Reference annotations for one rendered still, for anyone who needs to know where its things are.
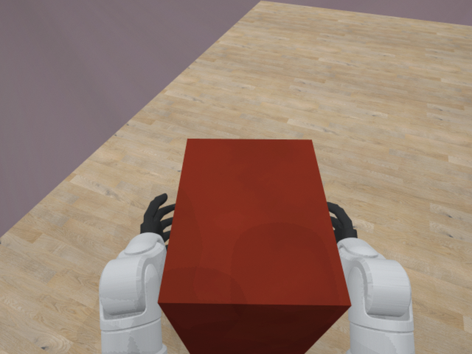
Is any robot left forearm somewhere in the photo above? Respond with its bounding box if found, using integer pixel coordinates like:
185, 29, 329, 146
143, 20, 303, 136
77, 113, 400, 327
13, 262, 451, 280
99, 232, 167, 354

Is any robot right forearm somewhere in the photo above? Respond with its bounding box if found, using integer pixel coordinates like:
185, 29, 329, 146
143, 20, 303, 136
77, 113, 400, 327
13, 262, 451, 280
337, 237, 415, 354

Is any robot left hand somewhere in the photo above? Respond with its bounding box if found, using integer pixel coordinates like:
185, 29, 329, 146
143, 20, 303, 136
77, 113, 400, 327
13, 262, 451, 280
140, 193, 176, 250

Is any robot right hand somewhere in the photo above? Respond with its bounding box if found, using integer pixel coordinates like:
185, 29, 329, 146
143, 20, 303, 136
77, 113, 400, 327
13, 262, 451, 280
327, 202, 358, 243

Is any carton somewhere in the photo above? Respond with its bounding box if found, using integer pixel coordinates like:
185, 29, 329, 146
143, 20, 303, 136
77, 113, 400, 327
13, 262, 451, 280
158, 139, 352, 354

